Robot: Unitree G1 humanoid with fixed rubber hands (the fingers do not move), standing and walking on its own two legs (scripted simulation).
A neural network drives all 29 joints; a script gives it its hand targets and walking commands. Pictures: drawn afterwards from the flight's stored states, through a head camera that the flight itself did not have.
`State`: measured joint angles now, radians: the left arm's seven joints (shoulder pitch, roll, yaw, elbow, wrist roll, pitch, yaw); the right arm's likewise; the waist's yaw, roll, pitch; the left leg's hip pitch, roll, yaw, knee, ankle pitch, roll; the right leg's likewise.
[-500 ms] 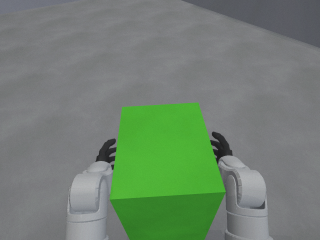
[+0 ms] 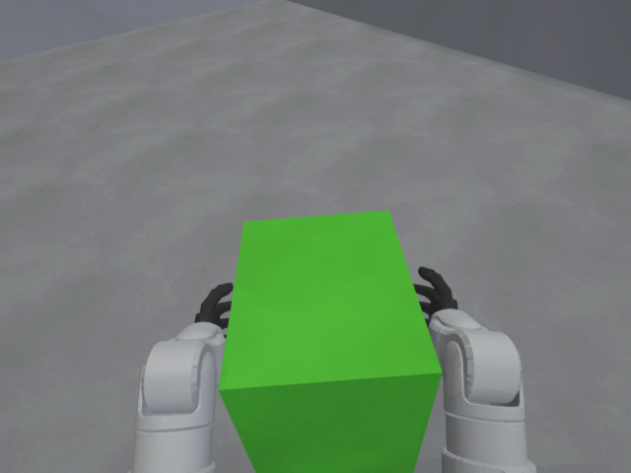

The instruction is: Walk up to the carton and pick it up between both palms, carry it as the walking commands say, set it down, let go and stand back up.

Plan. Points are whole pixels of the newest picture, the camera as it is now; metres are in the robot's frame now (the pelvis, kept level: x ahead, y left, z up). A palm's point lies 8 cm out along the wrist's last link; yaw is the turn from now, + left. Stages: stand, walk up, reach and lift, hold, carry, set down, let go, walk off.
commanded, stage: carry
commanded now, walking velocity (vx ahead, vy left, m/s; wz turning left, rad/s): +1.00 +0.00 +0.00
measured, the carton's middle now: (327, 360) +0.27 -0.01 +0.02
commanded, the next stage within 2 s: none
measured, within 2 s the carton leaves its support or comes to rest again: neither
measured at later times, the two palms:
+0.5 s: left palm (231, 167) +0.68 +0.16 +0.06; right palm (369, 159) +0.66 -0.12 +0.07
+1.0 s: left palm (238, 74) +1.19 +0.20 +0.05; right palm (330, 64) +1.19 -0.07 +0.06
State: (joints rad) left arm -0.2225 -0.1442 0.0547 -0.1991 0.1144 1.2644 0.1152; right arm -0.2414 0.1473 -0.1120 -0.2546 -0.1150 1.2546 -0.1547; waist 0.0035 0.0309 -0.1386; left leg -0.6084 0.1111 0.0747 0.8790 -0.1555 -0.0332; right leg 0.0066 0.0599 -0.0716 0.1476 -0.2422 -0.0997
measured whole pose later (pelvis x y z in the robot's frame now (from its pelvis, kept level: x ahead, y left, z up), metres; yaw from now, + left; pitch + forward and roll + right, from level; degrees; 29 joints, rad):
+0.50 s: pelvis +0.39 +0.05 -0.01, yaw -3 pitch +3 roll -2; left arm -0.21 -0.14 0.02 -0.30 0.13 1.23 0.12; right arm -0.22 0.14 -0.11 -0.33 -0.08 1.19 -0.15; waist -0.03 0.02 0.00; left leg 0.06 0.00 0.22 0.24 -0.32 0.06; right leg -0.62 -0.11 -0.12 0.72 -0.13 -0.02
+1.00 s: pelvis +0.90 +0.08 -0.04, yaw -2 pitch +2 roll +1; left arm -0.23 -0.14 0.06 -0.31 0.12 1.25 0.13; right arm -0.26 0.15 -0.09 -0.31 -0.13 1.21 -0.13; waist 0.01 -0.02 -0.03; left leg -0.52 0.06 0.24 0.60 -0.06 0.08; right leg 0.02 -0.18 -0.11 0.71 -0.41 0.04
